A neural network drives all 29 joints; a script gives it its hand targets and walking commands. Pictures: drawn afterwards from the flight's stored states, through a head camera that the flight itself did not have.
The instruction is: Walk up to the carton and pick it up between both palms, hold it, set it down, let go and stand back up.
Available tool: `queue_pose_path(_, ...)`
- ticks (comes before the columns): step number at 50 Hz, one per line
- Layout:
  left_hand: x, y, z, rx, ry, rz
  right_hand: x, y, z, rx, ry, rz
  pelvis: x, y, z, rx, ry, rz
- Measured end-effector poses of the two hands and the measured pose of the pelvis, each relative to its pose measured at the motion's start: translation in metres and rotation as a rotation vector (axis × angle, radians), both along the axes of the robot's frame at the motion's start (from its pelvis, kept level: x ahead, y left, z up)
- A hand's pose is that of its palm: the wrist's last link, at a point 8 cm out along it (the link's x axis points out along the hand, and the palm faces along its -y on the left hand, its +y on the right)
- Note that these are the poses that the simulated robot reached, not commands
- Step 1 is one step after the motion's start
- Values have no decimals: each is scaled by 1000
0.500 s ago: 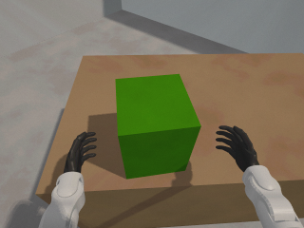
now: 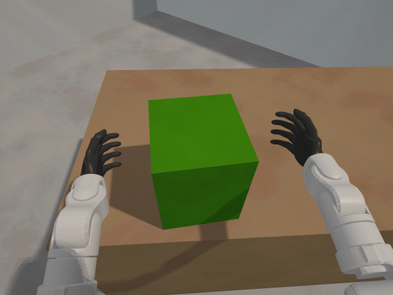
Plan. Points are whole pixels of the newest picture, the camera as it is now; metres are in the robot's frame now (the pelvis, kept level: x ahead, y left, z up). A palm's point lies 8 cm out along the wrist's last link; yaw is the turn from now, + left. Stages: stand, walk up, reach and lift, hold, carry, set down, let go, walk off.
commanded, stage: reach and lift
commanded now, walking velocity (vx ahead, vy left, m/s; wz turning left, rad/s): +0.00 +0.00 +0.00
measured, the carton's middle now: (196, 163) +0.43 +0.02 -0.01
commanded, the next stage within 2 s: none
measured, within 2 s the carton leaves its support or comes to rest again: neither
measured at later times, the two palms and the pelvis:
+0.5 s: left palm (108, 135) +0.39 +0.19 +0.13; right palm (299, 113) +0.42 -0.18 +0.17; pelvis +0.00 +0.00 +0.00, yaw +0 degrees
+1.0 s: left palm (105, 166) +0.38 +0.22 +0.05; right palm (292, 138) +0.43 -0.19 +0.09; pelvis +0.00 +0.00 +0.00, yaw +0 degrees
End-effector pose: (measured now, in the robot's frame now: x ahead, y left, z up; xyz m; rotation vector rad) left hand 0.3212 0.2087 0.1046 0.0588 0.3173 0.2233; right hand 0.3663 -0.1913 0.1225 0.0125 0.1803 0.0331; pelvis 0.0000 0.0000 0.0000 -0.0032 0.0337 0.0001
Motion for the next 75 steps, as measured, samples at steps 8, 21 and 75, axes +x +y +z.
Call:
queue_pose_path(8, 26, -7, 10, -15, 17, -15, 21, -1, 11, -7, 39, -14, -1, 0, 0, 0, -2, 0)
queue_pose_path(21, 58, -15, 33, -35, -4, -22, 50, 5, 36, -14, 34, -13, 0, -2, 0, 0, 1, -1)
queue_pose_path(75, 72, -17, -90, -46, -54, -18, 73, 4, -74, -114, 64, 22, 6, -3, -19, -6, 318, -10)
